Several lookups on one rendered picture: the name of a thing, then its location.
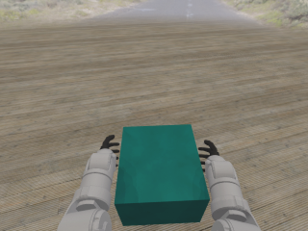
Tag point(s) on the robot left forearm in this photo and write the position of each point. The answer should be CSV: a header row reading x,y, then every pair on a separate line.
x,y
95,187

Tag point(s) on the robot right hand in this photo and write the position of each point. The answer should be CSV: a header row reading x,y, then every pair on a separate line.
x,y
212,150

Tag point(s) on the robot left hand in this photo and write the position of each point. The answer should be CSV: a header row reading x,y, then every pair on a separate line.
x,y
107,144

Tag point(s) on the robot right forearm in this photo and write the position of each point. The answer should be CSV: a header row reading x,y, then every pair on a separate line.
x,y
226,193

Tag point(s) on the carton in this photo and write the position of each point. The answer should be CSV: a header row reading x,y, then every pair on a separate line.
x,y
160,179

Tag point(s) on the robot left upper arm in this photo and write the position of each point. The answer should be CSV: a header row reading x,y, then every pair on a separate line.
x,y
88,220

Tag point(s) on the robot right upper arm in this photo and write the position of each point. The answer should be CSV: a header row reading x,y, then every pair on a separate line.
x,y
227,224

